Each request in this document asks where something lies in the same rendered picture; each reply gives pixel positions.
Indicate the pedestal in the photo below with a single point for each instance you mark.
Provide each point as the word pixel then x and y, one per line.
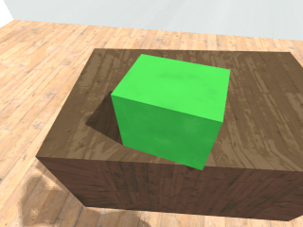
pixel 254 169

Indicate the carton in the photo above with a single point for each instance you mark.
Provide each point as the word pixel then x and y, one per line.
pixel 171 109

